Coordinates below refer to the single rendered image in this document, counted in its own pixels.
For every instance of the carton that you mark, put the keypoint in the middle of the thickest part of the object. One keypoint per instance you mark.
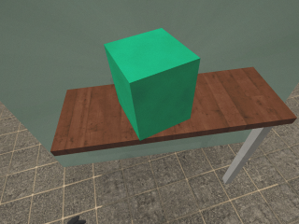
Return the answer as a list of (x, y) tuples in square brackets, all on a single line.
[(155, 78)]

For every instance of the table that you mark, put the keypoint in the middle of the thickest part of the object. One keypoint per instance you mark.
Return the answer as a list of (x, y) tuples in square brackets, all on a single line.
[(224, 101)]

